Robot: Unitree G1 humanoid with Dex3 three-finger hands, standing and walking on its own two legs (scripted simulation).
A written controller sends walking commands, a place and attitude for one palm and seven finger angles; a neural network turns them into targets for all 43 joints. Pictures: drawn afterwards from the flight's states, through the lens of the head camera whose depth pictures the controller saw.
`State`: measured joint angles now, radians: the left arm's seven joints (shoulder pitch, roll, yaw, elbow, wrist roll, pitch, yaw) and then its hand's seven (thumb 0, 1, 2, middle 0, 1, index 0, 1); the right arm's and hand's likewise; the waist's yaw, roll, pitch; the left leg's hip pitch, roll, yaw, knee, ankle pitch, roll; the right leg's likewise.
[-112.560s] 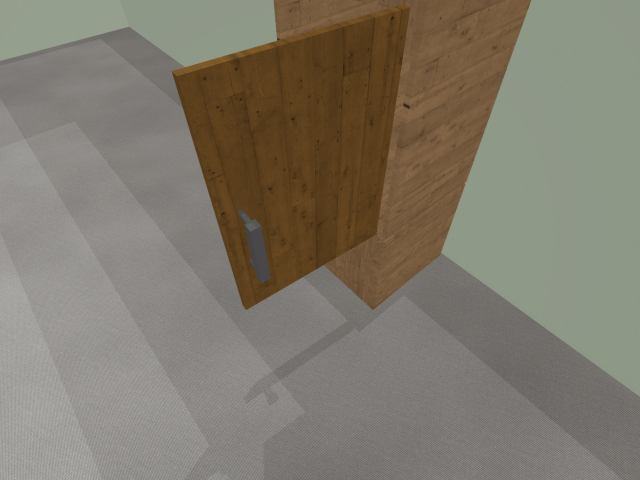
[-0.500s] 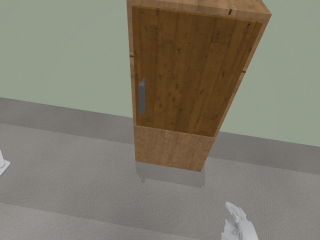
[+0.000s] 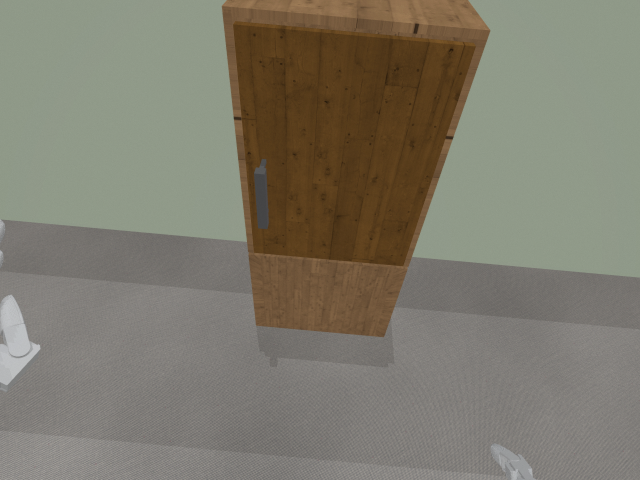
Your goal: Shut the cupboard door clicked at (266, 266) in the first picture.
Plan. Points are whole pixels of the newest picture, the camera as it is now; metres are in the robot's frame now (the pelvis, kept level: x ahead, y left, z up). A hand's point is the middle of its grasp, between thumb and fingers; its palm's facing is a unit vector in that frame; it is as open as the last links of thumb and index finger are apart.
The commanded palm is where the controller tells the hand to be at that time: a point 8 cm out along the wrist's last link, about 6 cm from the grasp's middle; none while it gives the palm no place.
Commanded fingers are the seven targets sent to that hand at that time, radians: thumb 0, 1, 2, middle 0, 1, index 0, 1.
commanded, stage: stop stepping back and stand still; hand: left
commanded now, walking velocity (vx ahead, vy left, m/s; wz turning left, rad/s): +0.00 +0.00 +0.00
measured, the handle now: (263, 194) +0.74 +0.14 -0.11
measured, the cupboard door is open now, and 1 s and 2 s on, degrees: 0 0 0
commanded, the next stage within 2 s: let the arm hang, fingers relaxed in 0.14 s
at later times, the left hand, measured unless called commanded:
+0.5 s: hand out of the picture +0.11 +0.17 -0.15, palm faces -0.03 -0.98 -0.21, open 7.4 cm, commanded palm none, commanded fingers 0.00 0.90 0.90 -0.20 -0.30 -0.20 -0.30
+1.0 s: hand out of the picture -0.02 +0.22 -0.16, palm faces +0.02 -0.95 -0.30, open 7.3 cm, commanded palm none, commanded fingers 0.00 0.90 0.90 -0.20 -0.30 -0.20 -0.30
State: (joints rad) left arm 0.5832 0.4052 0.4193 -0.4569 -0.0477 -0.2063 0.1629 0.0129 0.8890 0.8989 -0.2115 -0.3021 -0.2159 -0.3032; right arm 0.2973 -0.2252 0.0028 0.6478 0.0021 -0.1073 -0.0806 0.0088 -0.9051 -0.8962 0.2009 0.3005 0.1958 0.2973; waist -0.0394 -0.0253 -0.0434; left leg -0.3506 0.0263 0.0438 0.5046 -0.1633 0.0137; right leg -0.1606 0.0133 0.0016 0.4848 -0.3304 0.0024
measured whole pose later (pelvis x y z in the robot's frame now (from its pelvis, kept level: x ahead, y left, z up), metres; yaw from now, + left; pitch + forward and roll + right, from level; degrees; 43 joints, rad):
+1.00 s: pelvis +0.00 +0.00 +0.01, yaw +0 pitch -2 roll +0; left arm 0.32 0.24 0.02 1.11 0.01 0.02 0.02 0.00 0.91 0.90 -0.20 -0.30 -0.20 -0.30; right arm 0.24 -0.20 0.00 1.10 -0.01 0.02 -0.01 0.00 -0.91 -0.90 0.20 0.30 0.20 0.30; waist -0.01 0.03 0.02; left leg -0.26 0.01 0.05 0.41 -0.12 0.01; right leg -0.09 0.00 0.00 0.43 -0.31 0.00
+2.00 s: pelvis +0.03 -0.02 +0.01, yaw +0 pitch -2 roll +1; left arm 0.33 0.14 0.01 1.13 0.01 0.00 0.04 0.00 0.91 0.90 -0.20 -0.30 -0.20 -0.30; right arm 0.25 -0.16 0.00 1.13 -0.01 0.01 -0.03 0.00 -0.91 -0.90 0.20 0.30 0.20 0.30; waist 0.00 -0.01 0.03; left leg -0.22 0.02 0.04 0.41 -0.16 -0.01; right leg -0.02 0.01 0.00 0.38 -0.33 -0.02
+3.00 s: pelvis +0.23 -0.08 +0.01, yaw -3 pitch +0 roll +1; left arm 0.27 0.13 0.06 1.06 0.03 -0.02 0.03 0.01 0.94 0.90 -0.20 -0.30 -0.20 -0.30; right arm 0.27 -0.15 -0.03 1.07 -0.02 0.00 -0.02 0.00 -0.91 -0.90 0.20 0.30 0.19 0.30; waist -0.01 0.01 0.05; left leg -0.41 0.07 0.06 0.91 -0.39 0.00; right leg -0.25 0.00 -0.14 0.45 -0.21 -0.07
